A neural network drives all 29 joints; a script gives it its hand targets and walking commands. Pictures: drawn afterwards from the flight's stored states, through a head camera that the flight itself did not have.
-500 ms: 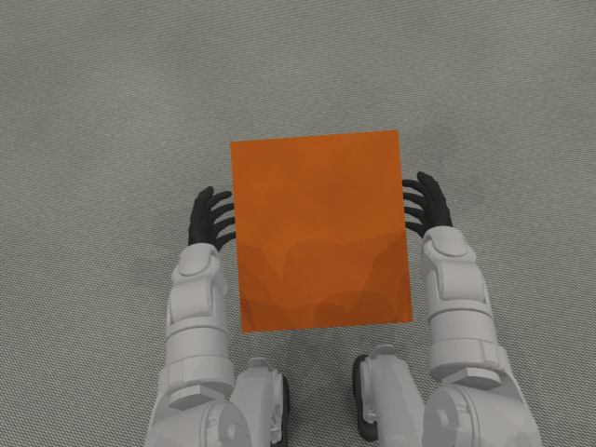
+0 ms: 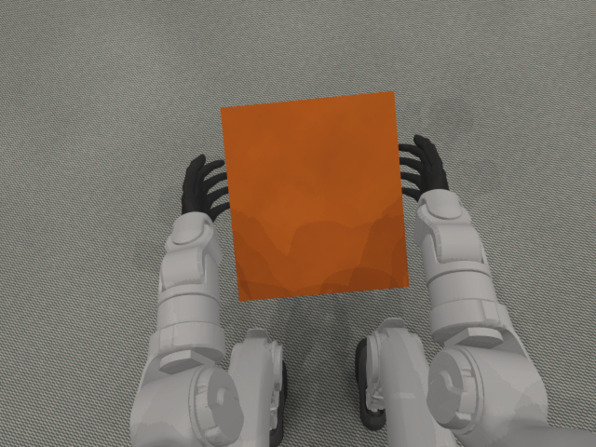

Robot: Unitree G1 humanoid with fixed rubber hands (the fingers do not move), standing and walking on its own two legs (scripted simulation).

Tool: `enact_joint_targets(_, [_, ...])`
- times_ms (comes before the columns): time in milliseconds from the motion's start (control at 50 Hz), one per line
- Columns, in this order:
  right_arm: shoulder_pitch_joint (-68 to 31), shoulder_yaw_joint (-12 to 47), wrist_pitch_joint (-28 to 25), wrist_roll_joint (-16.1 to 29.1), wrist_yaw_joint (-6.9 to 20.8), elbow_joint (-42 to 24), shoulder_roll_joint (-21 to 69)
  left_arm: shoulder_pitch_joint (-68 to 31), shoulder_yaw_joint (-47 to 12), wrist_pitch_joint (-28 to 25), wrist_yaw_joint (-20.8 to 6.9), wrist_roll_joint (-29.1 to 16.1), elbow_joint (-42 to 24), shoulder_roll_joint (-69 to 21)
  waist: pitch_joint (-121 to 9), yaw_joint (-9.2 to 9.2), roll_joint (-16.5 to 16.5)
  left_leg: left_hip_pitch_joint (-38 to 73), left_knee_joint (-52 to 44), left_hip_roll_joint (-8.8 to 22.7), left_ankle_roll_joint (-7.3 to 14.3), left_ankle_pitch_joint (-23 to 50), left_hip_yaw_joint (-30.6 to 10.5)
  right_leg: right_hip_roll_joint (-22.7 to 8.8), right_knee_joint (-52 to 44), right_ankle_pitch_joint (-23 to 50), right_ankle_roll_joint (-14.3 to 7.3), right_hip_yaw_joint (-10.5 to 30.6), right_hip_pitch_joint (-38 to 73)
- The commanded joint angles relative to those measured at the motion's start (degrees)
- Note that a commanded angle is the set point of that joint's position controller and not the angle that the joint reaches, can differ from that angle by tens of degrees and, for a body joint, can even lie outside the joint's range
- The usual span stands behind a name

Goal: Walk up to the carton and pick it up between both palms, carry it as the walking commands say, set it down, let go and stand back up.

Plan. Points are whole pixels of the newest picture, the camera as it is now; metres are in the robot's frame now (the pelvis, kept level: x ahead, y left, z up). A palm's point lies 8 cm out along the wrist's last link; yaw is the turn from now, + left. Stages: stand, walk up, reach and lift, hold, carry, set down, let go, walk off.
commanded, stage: set down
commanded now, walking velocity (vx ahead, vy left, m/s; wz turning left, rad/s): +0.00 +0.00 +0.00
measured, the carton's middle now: (313, 200) +0.47 +0.00 -0.15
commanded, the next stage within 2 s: none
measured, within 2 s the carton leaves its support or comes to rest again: neither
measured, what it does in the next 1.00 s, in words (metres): lowers itself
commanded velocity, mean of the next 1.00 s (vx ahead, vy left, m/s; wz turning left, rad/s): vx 0.00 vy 0.00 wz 0.00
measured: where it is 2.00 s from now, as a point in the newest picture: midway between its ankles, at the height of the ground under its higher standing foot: (321, 408)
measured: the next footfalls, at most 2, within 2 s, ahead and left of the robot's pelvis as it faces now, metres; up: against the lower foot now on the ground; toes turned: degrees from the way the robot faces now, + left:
none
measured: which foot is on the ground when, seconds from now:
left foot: down 0.00-1.00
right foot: down 0.00-1.00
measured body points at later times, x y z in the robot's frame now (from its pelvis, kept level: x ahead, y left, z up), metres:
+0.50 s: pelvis -0.02 +0.01 -0.07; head +0.25 -0.02 +0.29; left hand +0.46 +0.15 -0.16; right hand +0.48 -0.17 -0.16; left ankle +0.07 +0.14 -0.53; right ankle +0.10 -0.11 -0.53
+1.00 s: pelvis -0.03 +0.00 -0.13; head +0.29 -0.03 +0.19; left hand +0.48 +0.15 -0.24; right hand +0.50 -0.17 -0.26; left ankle +0.07 +0.14 -0.53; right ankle +0.10 -0.11 -0.53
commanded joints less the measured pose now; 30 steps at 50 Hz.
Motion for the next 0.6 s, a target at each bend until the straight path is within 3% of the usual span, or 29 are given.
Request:
enact_joint_targets(0, [-32.18, 30.37, -1.39, 9.13, 16.25, 2.59, 55.35, -36.39, -32.75, -0.11, -16.36, -8.61, 3.6, -50.59, -48.09, -0.09, -4.17, 9.86, -6.79, -9.62, 1.81, 9.33, 4.02, 9.0, -5.45, 10.61, 2.53, 1.06, 42.15])
enact_joint_targets(340, [-38.43, 28.92, -2.61, 10.56, 17.03, 4.63, 51.07, -42.67, -34.49, -0.96, -12.77, -10.57, 1.9, -50.49, -51.05, -0.43, -3.0, 7.15, 0.44, -9.47, 0.52, 11.02, 4.18, 9.53, 3.84, 10.7, 1.87, -1.62, 29.02])
enact_joint_targets(580, [-43.85, 28.49, -2.69, 11.1, 17.13, 5.5, 48.12, -48.54, -34.35, -1.11, -12.02, -11.68, 1.66, -48.82, -52.64, -0.7, -3.63, 2.27, 5.82, -9.33, 0.5, 9.72, 5.28, 9.09, 8.88, 9.95, 1.65, -2.2, 24.73])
